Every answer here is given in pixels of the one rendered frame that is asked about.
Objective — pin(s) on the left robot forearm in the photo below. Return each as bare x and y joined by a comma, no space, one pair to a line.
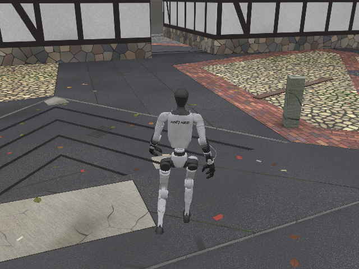
153,144

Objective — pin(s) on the humanoid robot torso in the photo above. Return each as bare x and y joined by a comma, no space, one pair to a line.
179,135

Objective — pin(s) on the left robot upper arm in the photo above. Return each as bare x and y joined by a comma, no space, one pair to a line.
159,126

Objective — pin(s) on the right robot forearm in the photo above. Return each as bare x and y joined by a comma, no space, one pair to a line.
207,152

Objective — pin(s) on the robot right shin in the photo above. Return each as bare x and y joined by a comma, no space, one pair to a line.
188,197

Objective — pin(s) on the right robot hand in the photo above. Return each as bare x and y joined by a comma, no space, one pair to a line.
211,170

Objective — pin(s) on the left robot hand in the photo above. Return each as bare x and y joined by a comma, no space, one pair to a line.
152,151

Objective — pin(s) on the right robot upper arm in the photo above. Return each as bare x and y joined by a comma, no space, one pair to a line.
197,118

